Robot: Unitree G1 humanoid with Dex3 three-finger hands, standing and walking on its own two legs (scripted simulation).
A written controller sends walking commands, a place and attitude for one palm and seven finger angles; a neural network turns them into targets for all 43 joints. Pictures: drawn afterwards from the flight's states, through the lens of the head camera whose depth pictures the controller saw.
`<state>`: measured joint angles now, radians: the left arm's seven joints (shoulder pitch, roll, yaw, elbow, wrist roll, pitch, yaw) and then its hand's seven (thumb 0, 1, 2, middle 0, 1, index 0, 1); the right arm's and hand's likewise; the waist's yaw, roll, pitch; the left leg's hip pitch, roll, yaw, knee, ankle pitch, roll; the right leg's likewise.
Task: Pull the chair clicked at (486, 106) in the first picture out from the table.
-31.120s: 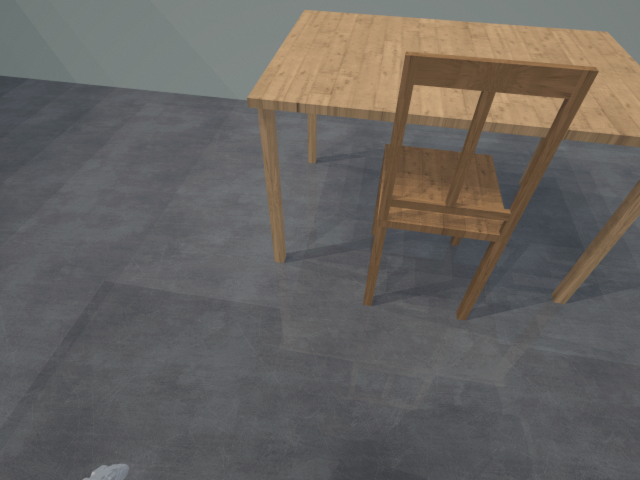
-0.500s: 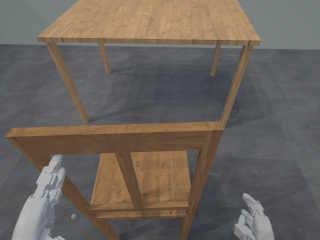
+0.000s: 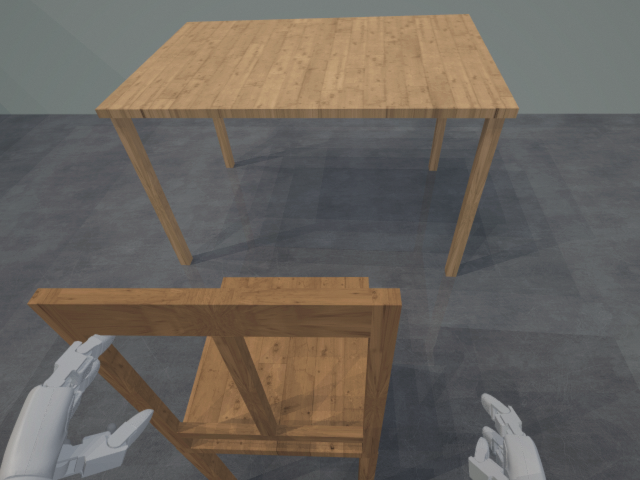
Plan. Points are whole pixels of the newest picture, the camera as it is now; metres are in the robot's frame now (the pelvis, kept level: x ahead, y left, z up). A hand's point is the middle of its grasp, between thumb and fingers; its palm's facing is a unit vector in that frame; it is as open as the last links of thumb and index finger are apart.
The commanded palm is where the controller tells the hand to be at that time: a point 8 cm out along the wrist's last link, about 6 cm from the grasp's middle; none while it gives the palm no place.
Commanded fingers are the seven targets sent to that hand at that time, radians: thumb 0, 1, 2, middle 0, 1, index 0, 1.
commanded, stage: draw the hand back to the body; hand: left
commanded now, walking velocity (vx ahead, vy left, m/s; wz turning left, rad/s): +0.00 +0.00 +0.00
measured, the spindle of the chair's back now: (251, 389) +0.25 +0.14 -0.06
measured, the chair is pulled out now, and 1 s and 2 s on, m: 0.66 0.66 0.66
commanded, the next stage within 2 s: step back with the hand held close in 0.52 s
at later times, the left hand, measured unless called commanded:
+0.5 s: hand (100, 414) +0.16 +0.25 +0.08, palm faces +0.29 -0.79 -0.54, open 6.4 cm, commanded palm +0.14 +0.30 +0.18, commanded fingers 0.00 0.90 0.90 -0.20 -0.30 -0.20 -0.30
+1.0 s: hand (86, 428) +0.14 +0.26 +0.08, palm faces +0.12 -0.80 -0.58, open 6.7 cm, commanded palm +0.10 +0.30 +0.19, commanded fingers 0.00 0.90 0.90 -0.20 -0.30 -0.20 -0.30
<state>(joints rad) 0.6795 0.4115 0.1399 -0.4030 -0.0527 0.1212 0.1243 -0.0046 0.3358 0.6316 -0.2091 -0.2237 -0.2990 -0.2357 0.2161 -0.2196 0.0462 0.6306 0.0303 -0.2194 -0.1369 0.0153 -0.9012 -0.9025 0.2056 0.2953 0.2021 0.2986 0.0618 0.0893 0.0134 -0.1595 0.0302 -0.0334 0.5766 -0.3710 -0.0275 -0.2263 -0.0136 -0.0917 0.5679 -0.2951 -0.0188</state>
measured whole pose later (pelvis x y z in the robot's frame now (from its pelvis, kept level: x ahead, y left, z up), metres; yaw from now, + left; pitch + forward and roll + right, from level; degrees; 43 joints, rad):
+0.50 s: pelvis +0.01 -0.01 +0.00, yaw +1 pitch -4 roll +0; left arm 0.60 0.42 0.17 -0.36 -0.04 0.16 0.12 0.01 0.88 0.90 -0.21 -0.30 -0.45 -0.38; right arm 0.17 -0.24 0.05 0.69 0.03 -0.27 -0.11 0.02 -0.90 -0.90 0.21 0.30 0.20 0.30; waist 0.10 0.09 0.06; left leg -0.07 0.03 -0.04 0.49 -0.34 -0.03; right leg -0.15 -0.02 -0.10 0.52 -0.29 -0.02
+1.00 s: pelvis -0.04 +0.00 +0.01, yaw -1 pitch -2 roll +1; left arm 0.65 0.52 0.27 -0.48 -0.06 0.08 0.11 0.01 0.89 0.90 -0.21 -0.30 -0.36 -0.35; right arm 0.14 -0.23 0.01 0.55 0.05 -0.11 -0.11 0.01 -0.90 -0.90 0.21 0.30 0.20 0.30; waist 0.04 0.00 0.18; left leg -0.20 0.01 0.00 0.49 -0.25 -0.02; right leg -0.29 -0.03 -0.06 0.51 -0.19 -0.01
